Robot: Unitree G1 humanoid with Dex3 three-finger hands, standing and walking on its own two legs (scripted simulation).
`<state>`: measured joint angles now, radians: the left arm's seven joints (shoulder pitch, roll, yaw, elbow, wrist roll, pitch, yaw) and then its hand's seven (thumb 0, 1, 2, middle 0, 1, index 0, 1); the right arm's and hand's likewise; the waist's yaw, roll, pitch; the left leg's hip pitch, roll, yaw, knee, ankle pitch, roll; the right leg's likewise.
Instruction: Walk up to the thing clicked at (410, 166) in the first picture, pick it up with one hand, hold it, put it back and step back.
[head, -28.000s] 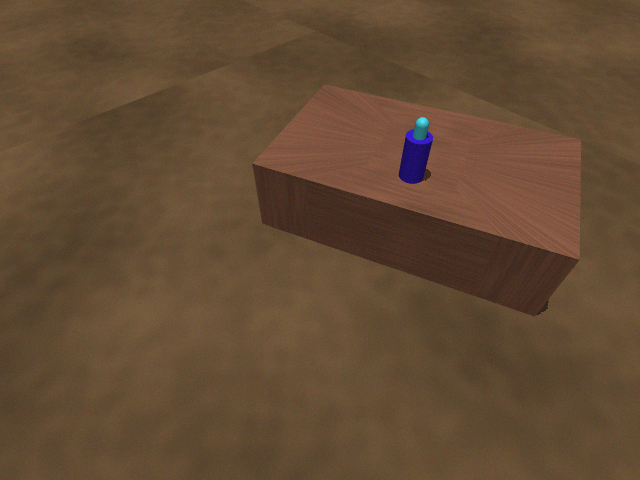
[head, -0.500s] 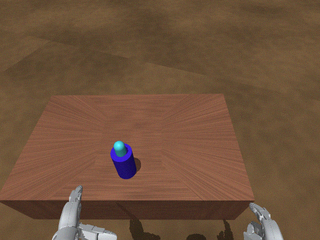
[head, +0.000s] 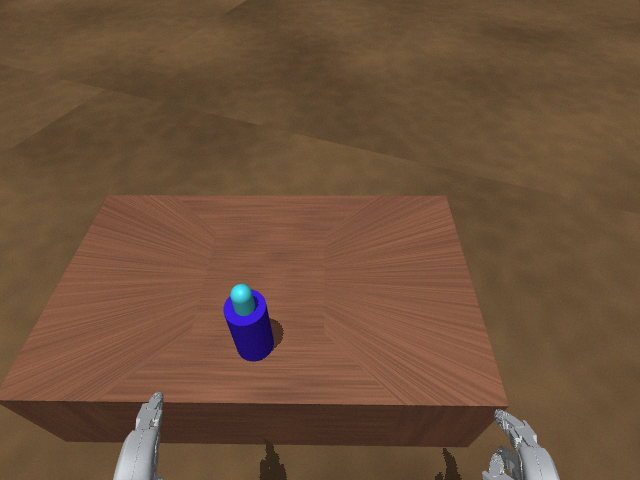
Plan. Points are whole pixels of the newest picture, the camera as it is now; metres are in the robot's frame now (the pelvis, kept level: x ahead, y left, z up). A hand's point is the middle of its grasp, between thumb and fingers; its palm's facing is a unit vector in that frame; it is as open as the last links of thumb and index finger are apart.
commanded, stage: home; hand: left
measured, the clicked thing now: (248, 319) +0.50 +0.18 -0.29
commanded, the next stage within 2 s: stand in 1.48 s
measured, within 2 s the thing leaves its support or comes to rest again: neither
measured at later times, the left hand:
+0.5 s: hand out of the picture +0.06 +0.25 -0.10, palm faces +0.02 -0.91 -0.41, open 17.5 cm
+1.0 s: hand out of the picture +0.03 +0.24 -0.11, palm faces +0.03 -0.92 -0.39, open 17.5 cm
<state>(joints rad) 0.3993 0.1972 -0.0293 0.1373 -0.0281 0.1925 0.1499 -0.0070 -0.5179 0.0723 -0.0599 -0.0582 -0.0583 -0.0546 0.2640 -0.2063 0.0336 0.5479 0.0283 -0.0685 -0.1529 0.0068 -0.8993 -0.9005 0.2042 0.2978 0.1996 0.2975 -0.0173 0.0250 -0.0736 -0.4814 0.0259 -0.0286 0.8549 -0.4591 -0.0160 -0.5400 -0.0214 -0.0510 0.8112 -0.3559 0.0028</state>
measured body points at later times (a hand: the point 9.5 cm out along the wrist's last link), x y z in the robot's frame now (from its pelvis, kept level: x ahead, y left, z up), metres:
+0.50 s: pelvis +0.00 +0.00 +0.03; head -0.02 -0.03 +0.48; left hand +0.06 +0.30 -0.07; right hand +0.07 -0.28 -0.11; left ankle -0.01 +0.13 -0.70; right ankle +0.04 -0.12 -0.70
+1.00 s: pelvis -0.01 -0.01 +0.04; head -0.03 -0.04 +0.49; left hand +0.03 +0.29 -0.08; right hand +0.05 -0.30 -0.11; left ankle -0.01 +0.13 -0.70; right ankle +0.04 -0.12 -0.70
